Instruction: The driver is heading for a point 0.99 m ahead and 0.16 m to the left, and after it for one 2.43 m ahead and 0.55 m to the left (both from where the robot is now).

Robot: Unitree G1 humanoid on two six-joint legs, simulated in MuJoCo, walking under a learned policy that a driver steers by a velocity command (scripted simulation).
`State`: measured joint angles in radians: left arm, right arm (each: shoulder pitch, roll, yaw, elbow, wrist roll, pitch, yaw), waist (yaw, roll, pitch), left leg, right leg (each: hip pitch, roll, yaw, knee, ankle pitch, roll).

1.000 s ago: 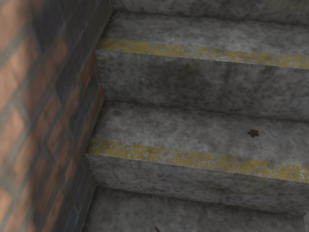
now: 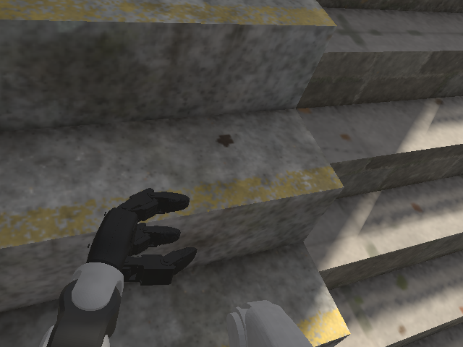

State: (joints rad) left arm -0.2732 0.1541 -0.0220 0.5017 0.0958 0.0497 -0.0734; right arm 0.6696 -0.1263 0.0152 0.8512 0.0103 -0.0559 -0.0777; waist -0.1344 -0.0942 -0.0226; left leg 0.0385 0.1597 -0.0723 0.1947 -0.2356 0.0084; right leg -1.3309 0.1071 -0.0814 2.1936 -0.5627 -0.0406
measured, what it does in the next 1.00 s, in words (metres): climbs: right foot 0.21 m higher, then left foot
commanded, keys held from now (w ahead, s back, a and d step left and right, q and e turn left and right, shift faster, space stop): w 0.84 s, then w+q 0.16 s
